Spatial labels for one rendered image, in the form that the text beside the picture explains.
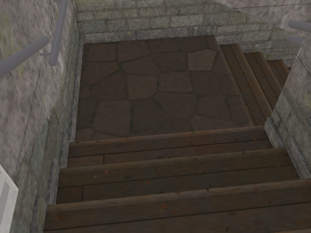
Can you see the stairs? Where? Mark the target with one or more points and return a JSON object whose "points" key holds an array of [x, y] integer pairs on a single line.
{"points": [[259, 81], [228, 180]]}

